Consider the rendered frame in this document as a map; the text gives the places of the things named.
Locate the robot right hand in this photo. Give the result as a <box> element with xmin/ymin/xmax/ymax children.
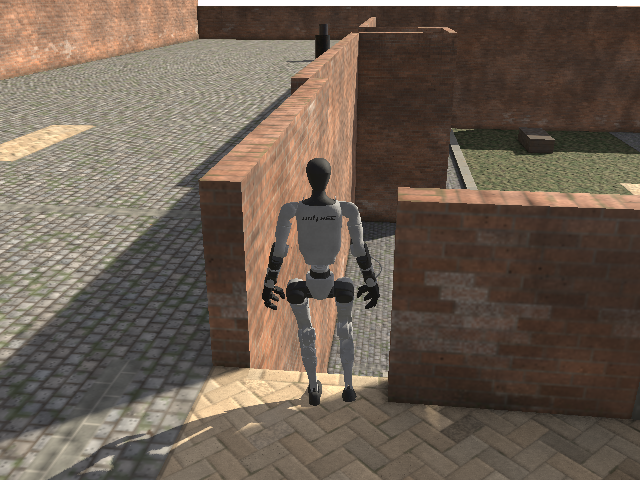
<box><xmin>357</xmin><ymin>283</ymin><xmax>380</xmax><ymax>309</ymax></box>

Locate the left robot shin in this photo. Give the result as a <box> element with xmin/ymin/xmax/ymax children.
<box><xmin>298</xmin><ymin>329</ymin><xmax>318</xmax><ymax>392</ymax></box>

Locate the left robot forearm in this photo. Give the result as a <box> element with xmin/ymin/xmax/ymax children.
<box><xmin>264</xmin><ymin>242</ymin><xmax>283</xmax><ymax>288</ymax></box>

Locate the right robot upper arm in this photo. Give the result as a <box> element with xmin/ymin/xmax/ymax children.
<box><xmin>340</xmin><ymin>201</ymin><xmax>366</xmax><ymax>257</ymax></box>

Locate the right robot forearm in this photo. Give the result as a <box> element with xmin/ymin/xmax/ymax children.
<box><xmin>356</xmin><ymin>242</ymin><xmax>377</xmax><ymax>287</ymax></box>

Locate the left robot upper arm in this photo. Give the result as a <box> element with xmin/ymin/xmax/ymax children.
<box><xmin>273</xmin><ymin>202</ymin><xmax>298</xmax><ymax>258</ymax></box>

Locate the robot torso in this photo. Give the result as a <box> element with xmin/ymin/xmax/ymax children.
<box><xmin>296</xmin><ymin>196</ymin><xmax>343</xmax><ymax>300</ymax></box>

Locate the robot left hand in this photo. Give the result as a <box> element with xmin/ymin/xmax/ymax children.
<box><xmin>262</xmin><ymin>285</ymin><xmax>285</xmax><ymax>310</ymax></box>

